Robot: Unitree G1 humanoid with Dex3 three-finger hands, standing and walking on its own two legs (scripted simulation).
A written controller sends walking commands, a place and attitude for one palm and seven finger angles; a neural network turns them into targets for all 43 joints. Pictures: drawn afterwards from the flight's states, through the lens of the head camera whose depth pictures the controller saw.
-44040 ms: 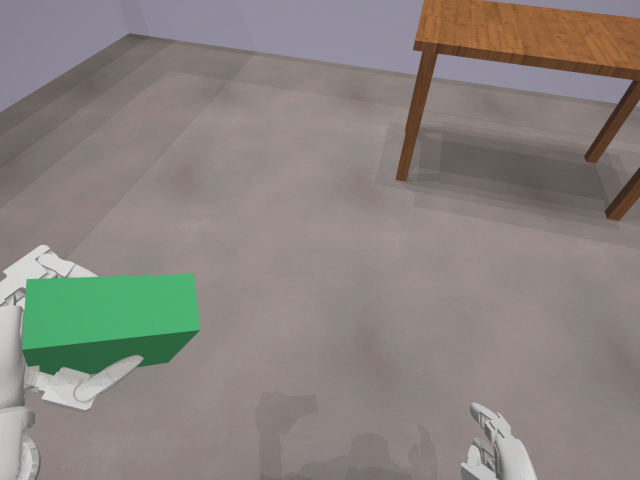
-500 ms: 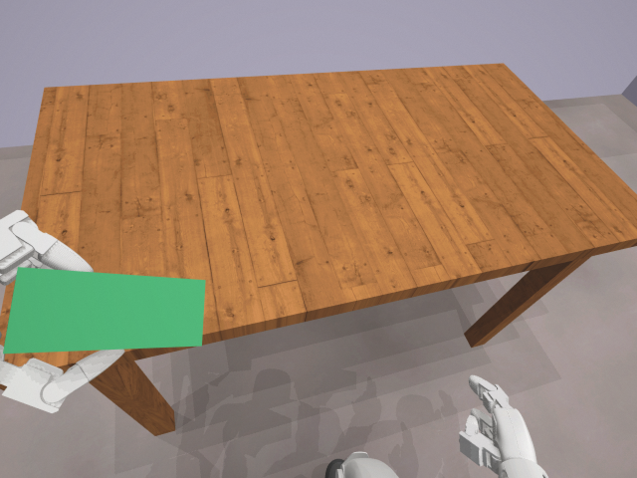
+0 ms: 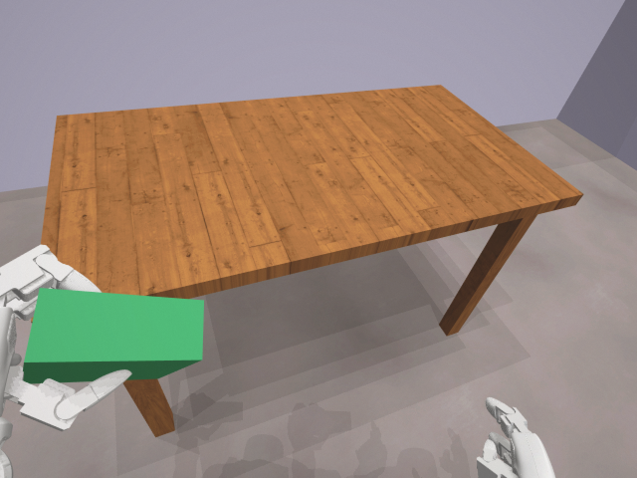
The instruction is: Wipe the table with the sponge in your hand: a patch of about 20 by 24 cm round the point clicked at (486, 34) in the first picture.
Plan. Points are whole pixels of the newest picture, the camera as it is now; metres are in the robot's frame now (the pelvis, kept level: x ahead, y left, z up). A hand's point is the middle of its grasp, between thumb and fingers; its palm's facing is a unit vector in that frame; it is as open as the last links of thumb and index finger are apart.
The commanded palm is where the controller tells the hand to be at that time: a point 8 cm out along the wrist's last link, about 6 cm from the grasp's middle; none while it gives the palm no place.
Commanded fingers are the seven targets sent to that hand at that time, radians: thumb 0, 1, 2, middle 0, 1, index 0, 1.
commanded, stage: stop stepping back and stand still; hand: left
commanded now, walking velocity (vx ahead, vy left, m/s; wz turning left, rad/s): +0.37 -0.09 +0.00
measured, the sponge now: (135, 343) +0.22 +0.19 +0.13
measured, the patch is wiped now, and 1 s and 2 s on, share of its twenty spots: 1.00 1.00 1.00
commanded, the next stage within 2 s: stand and wait in 0.72 s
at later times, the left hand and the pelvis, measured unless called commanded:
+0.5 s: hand (32, 455) +0.11 +0.21 +0.18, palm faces +0.28 -0.91 -0.32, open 9.8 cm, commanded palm +0.07 +0.26 +0.20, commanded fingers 0.00 0.10 1.30 -1.20 -1.60 -1.20 -1.60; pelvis -0.11 -0.01 -0.01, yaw -4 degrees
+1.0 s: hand (55, 454) +0.11 +0.19 +0.18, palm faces +0.33 -0.87 -0.37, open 9.8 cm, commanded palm +0.07 +0.24 +0.20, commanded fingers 0.00 0.10 1.30 -1.20 -1.60 -1.20 -1.60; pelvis -0.10 -0.04 +0.01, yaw -3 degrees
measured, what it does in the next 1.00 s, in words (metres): walks backwards: right foot, then right foot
